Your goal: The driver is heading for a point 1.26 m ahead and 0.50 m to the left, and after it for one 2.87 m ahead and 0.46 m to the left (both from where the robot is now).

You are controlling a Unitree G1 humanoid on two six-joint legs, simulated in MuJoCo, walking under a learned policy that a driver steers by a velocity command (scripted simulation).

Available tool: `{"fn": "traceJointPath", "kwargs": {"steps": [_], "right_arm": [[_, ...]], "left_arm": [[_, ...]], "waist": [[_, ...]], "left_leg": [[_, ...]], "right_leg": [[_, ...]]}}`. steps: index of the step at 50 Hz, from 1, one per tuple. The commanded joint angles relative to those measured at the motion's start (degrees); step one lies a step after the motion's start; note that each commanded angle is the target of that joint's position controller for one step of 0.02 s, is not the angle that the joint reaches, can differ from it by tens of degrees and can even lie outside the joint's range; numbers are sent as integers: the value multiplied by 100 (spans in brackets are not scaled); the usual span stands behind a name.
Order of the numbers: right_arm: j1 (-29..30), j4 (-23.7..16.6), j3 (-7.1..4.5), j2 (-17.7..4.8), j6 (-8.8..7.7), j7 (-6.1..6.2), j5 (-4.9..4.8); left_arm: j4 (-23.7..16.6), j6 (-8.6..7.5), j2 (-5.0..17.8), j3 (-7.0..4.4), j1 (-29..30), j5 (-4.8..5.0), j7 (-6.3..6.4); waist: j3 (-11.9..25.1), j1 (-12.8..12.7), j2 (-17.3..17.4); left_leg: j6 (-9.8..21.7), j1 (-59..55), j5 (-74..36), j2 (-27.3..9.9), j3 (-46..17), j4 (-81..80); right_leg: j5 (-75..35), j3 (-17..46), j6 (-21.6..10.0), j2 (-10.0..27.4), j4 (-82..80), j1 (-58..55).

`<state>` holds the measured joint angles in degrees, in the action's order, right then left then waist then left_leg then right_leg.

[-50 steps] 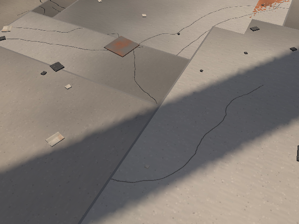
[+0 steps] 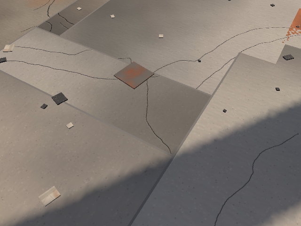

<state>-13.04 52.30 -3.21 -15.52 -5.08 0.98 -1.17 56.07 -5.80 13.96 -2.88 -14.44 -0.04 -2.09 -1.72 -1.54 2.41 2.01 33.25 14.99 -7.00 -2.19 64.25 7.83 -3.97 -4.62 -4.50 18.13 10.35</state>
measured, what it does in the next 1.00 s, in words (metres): walks ahead, turning left: left foot, then right foot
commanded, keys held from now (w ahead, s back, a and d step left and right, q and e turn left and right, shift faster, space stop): w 0.08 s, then w+q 0.92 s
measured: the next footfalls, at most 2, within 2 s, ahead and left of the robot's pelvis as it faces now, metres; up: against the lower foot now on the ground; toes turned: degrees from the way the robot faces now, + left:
left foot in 0.32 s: +0.37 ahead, +0.16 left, +0.00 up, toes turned +7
right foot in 0.82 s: +0.69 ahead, +0.03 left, +0.00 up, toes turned +25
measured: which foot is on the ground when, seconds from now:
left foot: up 0.00-0.30, down 0.32-0.82, up 0.84-1.00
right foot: down 0.00-0.32, up 0.34-0.80, down 0.82-1.00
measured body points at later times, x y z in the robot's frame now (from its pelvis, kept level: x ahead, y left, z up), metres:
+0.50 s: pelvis +0.30 +0.08 +0.00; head +0.33 +0.10 +0.45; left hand +0.36 +0.37 -0.13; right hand +0.43 -0.17 -0.12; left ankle +0.33 +0.15 -0.74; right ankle +0.29 -0.09 -0.66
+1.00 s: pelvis +0.59 +0.09 +0.00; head +0.61 +0.10 +0.45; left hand +0.58 +0.39 -0.11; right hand +0.79 -0.12 -0.12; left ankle +0.48 +0.20 -0.66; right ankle +0.66 +0.01 -0.74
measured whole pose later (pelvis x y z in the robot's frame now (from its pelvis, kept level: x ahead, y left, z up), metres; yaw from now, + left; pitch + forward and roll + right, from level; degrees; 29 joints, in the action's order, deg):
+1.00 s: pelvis +0.59 +0.09 +0.00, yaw +27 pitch +2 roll -1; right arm -17.7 42.3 -4.1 -17.4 -1.6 0.7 -1.6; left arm 46.7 -6.3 15.0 -3.1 -10.5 -0.5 -0.7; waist -1.1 -0.2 2.7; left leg 1.0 28.7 20.3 -1.8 -4.1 66.5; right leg 9.8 -3.4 -1.9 -1.8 23.1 14.9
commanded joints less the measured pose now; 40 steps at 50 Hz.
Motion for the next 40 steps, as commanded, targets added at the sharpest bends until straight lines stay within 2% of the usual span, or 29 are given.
{"fn": "traceJointPath", "kwargs": {"steps": [1, 4, 6, 9, 11, 13, 14, 15, 16, 17, 18, 19, 20, 21, 22, 23, 26, 29, 32, 34, 37, 39, 40], "right_arm": [[-218, -279, -92, -297, 57, 31, 77], [479, -494, -58, -221, -2, -32, 90], [871, -581, 1, -134, -24, -98, 47], [1322, -780, 46, -153, -15, -205, -18], [1541, -959, 49, -216, -19, -292, -38], [1522, -1079, 27, -318, -28, -378, -33], [1295, -1079, -23, -430, -23, -402, -21], [718, -967, -128, -600, -11, -408, -5], [-219, -709, -308, -903, 10, -377, -17], [-1055, -601, -499, -1514, 46, -312, 24], [-1209, -567, -479, -1592, 41, -339, -22], [-1237, -596, -335, -1078, 33, -320, 9], [-821, -697, -293, -939, 13, -294, 42], [-424, -825, -263, -848, 2, -288, 76], [-128, -941, -223, -725, -6, -285, 123], [16, -1018, -188, -622, -9, -279, 159], [-125, -1036, -228, -769, -13, -194, 66], [-454, -985, -285, -932, 24, -64, 30], [-686, -930, -298, -950, 67, -18, 15], [-863, -855, -307, -952, 84, -18, -12], [-951, -828, -311, -901, 151, 30, -31], [-874, -880, -332, -925, 211, 65, 0], [-789, -937, -308, -849, 237, 63, 6]], "left_arm": [[-272, -129, 741, -107, 253, -10, 104], [-202, -76, 835, -107, -45, 24, 199], [-133, -66, 946, -120, -255, 48, 230], [47, -21, 981, -134, -612, 73, 238], [121, 53, 982, -152, -718, 69, 249], [96, 136, 1064, -189, -639, 66, 264], [44, 172, 1137, -208, -525, 58, 275], [-12, 226, 1174, -216, -396, 45, 290], [-101, 276, 1080, -173, -396, -2, 327], [-322, 212, 761, -42, -702, -87, 329], [-340, 7, 197, 170, -1045, -163, 223], [-414, -189, 832, 9, -489, 74, 139], [-613, -309, 1007, -28, 22, 217, 114], [-660, -356, 977, -28, 266, 151, 151], [-664, -330, 975, -75, 275, 57, 188], [-682, -254, 949, -101, 207, 18, 200], [-813, -70, 743, -104, 298, -81, 241], [-1097, -49, 634, -80, 1033, -100, 261], [-1315, -94, 514, -31, 1607, -36, 212], [-1464, -117, 578, -37, 1862, 13, 184], [-1587, -182, 787, -90, 1958, 37, 122], [-1560, -247, 935, -145, 1713, 51, 100], [-1446, -278, 1028, -205, 1273, 37, 116]], "waist": [[-200, 274, -502], [-252, 66, -458], [-239, -90, -460], [-321, -263, -419], [-351, -277, -393], [-259, -167, -481], [-65, -7, -588], [320, 330, -635], [857, 724, -511], [1580, 801, 339], [2202, 530, 1293], [1983, 766, 819], [1197, 705, 548], [827, 537, -54], [601, 303, -218], [558, 130, -134], [352, 27, -32], [136, 226, 3], [80, 448, 194], [68, 536, 253], [79, 493, 296], [147, 331, 450], [345, 104, 489]], "left_leg": [[-164, 378, -758, -313, -139, -650], [-204, 419, -1793, -171, 11, -1965], [-185, 219, -2224, -6, 212, -2597], [-80, 402, -2187, 83, 193, -2997], [83, 639, -1771, 143, 125, -3156], [263, 502, -1212, 282, 252, -3228], [367, 71, -950, 454, 421, -3229], [493, -749, -896, 697, 633, -3298], [661, -2043, -1027, 908, 645, -3392], [1318, -4221, -884, -269, -1321, -3346], [2041, -5598, 170, -1229, -4094, -4321], [1799, -5565, 530, -1142, -4083, -4686], [1583, -4827, 37, -968, -3287, -4762], [1489, -4009, -585, -759, -2695, -4856], [1424, -3295, -1248, -602, -2258, -4966], [1401, -2881, -1561, -451, -2039, -5101], [1461, -2282, -2012, -256, -1569, -5322], [1288, -2058, -1841, -12, -1283, -5362], [1006, -1852, -1353, 186, -1172, -5281], [938, -1984, -1177, 106, -1378, -5171], [883, -2596, -1120, -103, -1839, -4701], [832, -2823, -1432, -195, -2101, -4325], [743, -2796, -1753, -39, -2089, -3960]], "right_leg": [[-349, 1313, -1027, 1618, -1378, 378], [-650, 946, -830, 1434, -1360, 154], [-664, 659, -728, 1410, -1377, -48], [-691, 491, -679, 1667, -1238, -763], [-910, 403, -589, 1883, -998, -1357], [-1730, 262, -463, 1994, -580, -1729], [-2750, 148, -384, 1981, -173, -1787], [-3806, -47, -270, 1867, 641, -1722], [-4096, -316, -80, 1595, 1901, -1257], [-2434, -505, 240, 1124, 4029, 773], [2275, 229, 451, 74, 5467, 2651], [2283, 982, 289, 369, 5966, 3306], [1739, 923, 171, 623, 5846, 3584], [1297, 881, 147, 846, 5473, 3382], [1031, 899, 188, 1023, 5015, 2974], [925, 943, 236, 1112, 4761, 2613], [589, 792, 539, 1057, 3962, 2479], [-496, 741, 738, 875, 2642, 2552], [-1424, 665, 724, 604, 1517, 2060], [-1564, 731, 691, 520, 1220, 1893], [-1161, 923, 598, 504, 829, 1861], [-599, 894, 465, 484, 736, 1529], [-535, 777, 333, 447, 531, 915]]}}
